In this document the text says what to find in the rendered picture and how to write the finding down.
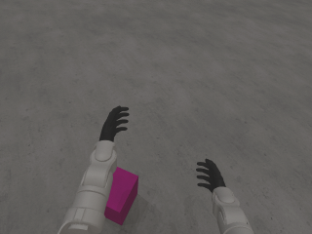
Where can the robot left hand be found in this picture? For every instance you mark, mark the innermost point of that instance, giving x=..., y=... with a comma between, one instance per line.
x=109, y=130

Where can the robot right forearm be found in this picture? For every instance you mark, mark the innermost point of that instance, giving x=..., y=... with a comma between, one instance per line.
x=229, y=216

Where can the carton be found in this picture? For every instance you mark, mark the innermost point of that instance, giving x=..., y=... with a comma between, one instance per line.
x=122, y=195

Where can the robot right hand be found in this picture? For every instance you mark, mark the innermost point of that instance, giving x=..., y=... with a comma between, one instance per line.
x=214, y=176

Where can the robot left forearm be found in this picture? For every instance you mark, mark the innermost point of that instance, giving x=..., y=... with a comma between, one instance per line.
x=86, y=215

